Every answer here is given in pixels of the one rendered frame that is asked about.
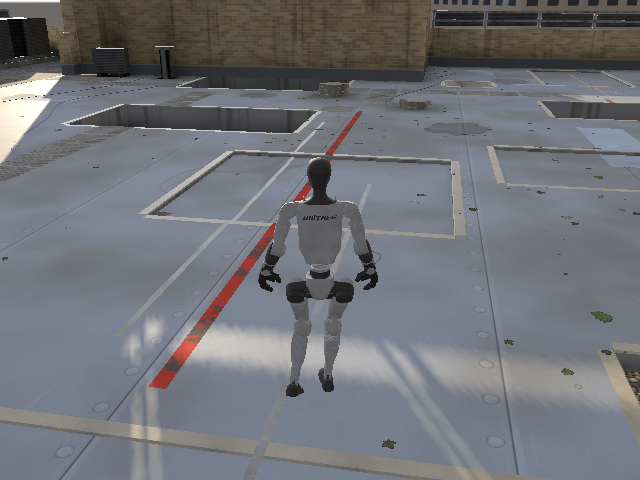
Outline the robot left forearm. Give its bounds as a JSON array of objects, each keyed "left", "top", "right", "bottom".
[{"left": 260, "top": 241, "right": 280, "bottom": 276}]

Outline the robot right forearm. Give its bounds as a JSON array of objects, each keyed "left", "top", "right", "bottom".
[{"left": 358, "top": 239, "right": 376, "bottom": 275}]

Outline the robot right hand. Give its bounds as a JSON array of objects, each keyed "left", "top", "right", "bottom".
[{"left": 355, "top": 271, "right": 378, "bottom": 290}]

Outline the right robot shin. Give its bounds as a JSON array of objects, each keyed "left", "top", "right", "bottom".
[{"left": 323, "top": 319, "right": 342, "bottom": 379}]

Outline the left robot upper arm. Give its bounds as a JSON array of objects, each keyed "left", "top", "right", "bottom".
[{"left": 270, "top": 201, "right": 299, "bottom": 257}]

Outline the right robot foot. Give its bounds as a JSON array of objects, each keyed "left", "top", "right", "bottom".
[{"left": 318, "top": 368, "right": 334, "bottom": 392}]

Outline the right robot upper arm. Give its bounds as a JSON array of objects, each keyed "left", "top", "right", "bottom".
[{"left": 340, "top": 201, "right": 369, "bottom": 255}]

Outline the robot left hand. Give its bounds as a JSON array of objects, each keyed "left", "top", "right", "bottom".
[{"left": 258, "top": 272, "right": 281, "bottom": 292}]

